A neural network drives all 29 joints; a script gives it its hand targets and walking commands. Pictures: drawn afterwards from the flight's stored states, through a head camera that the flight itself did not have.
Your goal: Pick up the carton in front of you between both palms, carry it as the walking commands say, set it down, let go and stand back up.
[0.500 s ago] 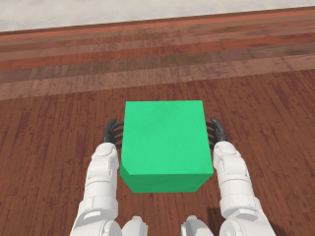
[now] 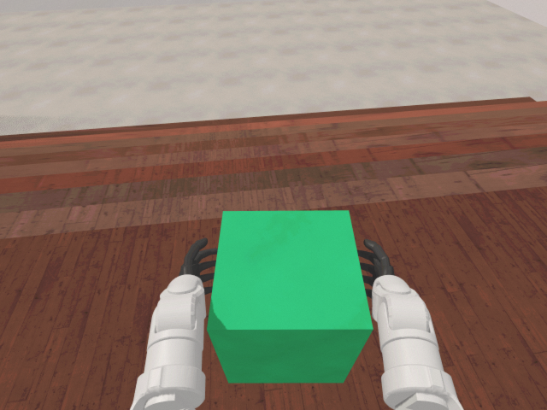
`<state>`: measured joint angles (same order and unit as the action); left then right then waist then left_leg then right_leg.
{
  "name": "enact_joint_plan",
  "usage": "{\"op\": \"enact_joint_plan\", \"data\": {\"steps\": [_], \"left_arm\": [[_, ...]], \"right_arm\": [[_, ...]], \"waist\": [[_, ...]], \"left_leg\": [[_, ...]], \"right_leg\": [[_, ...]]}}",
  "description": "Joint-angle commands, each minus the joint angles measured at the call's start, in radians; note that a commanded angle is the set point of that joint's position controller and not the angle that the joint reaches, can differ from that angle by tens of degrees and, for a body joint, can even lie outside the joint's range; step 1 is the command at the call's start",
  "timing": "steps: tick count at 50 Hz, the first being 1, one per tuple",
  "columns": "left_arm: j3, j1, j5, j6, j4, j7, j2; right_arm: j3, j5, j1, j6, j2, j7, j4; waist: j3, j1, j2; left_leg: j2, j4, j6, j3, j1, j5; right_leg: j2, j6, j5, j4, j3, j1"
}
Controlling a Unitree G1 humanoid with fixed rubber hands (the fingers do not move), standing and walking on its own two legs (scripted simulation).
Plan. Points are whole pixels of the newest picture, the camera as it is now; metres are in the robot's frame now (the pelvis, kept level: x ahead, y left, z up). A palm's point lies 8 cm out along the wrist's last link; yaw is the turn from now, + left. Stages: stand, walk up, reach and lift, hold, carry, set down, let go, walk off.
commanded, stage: reach and lift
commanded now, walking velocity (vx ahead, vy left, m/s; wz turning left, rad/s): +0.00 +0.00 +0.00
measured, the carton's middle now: (285, 300) +0.31 +0.00 -0.05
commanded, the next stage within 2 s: hold in 0.82 s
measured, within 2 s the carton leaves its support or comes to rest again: neither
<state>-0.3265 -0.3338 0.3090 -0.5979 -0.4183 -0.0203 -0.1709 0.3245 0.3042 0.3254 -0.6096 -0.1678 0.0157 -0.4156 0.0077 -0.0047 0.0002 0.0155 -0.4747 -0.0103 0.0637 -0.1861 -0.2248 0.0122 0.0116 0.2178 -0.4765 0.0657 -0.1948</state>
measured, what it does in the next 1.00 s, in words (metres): stands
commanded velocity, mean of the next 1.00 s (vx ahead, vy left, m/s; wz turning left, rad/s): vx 0.00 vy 0.00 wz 0.00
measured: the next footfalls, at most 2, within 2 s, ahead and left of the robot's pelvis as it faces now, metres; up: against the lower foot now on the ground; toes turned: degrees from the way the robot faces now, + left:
none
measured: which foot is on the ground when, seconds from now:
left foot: down 0.00-1.00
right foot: down 0.00-1.00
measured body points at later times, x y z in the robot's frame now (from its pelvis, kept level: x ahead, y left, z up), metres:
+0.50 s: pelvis +0.02 +0.00 +0.01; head +0.00 +0.00 +0.46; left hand +0.32 +0.15 +0.03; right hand +0.32 -0.15 +0.03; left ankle +0.02 +0.13 -0.74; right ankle +0.03 -0.13 -0.74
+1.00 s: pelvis +0.01 +0.00 +0.01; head -0.03 +0.00 +0.46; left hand +0.31 +0.15 +0.05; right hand +0.31 -0.15 +0.05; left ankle +0.02 +0.13 -0.74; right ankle +0.03 -0.13 -0.74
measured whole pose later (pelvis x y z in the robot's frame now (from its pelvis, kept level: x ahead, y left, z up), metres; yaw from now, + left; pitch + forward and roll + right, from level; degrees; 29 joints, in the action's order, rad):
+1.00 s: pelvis +0.01 +0.00 +0.01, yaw +0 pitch -7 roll +0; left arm -0.20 -0.24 0.25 -0.73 -0.18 -0.01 -0.15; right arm 0.19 0.25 0.23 -0.74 -0.14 0.00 -0.18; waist -0.03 0.00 0.00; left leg 0.01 -0.35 -0.01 0.07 -0.05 -0.19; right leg 0.01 0.01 0.18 -0.35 0.07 -0.06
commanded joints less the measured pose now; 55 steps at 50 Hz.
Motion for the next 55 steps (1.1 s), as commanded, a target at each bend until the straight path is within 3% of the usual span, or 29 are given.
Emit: {"op": "enact_joint_plan", "data": {"steps": [1,10,20,30,41,46,52,55], "left_arm": [[0.549,-0.579,-0.218,0.023,-0.009,-0.247,-0.987],[0.541,-0.516,-0.210,0.000,-0.007,-0.241,-0.943],[0.585,-0.405,-0.235,-0.018,0.103,-0.225,-0.917],[0.613,-0.333,-0.255,-0.043,0.178,-0.219,-0.893],[0.633,-0.365,-0.267,-0.070,0.210,-0.214,-0.893],[0.698,-0.352,-0.309,-0.113,0.293,-0.206,-0.905],[0.606,-0.371,-0.257,-0.144,0.206,-0.203,-0.851],[0.622,-0.434,-0.272,-0.136,0.208,-0.213,-0.888]], "right_arm": [[-0.554,-0.226,0.618,0.035,-0.961,0.249,0.026],[-0.550,-0.208,0.550,0.014,-0.932,0.236,0.029],[-0.602,-0.245,0.439,-0.006,-0.920,0.220,0.137],[-0.627,-0.259,0.360,-0.030,-0.900,0.211,0.203],[-0.638,-0.272,0.397,-0.054,-0.887,0.211,0.229],[-0.702,-0.311,0.391,-0.094,-0.880,0.207,0.317],[-0.600,-0.254,0.404,-0.129,-0.822,0.208,0.233],[-0.617,-0.272,0.471,-0.122,-0.856,0.221,0.237]], "waist": [[0.233,-0.006,0.006],[0.228,0.003,-0.004],[0.263,-0.003,-0.004],[0.243,0.001,-0.006],[0.207,-0.002,0.003],[0.253,0.004,0.009],[0.080,0.008,0.005],[0.105,0.005,0.006]], "left_leg": [[0.066,0.091,0.019,-0.001,0.033,-0.015],[0.075,0.113,0.010,-0.004,0.080,0.054],[0.086,0.127,0.004,0.003,0.149,0.240],[0.088,0.145,0.001,0.008,0.177,0.307],[0.084,0.150,0.003,0.004,0.161,0.221],[0.082,0.158,-0.003,0.012,0.204,0.254],[0.074,0.189,0.003,0.005,0.132,0.063],[0.072,0.185,0.009,0.001,0.126,0.025]], "right_leg": [[0.072,-0.023,0.010,0.077,-0.006,0.070],[0.076,-0.013,-0.052,0.103,-0.009,0.100],[0.083,0.000,-0.248,0.120,0.000,0.172],[0.086,0.003,-0.320,0.140,0.007,0.207],[0.086,-0.005,-0.212,0.148,0.004,0.189],[0.087,-0.004,-0.242,0.154,0.005,0.213],[0.081,-0.013,-0.046,0.182,-0.006,0.158],[0.078,-0.013,-0.014,0.174,-0.009,0.153]]}}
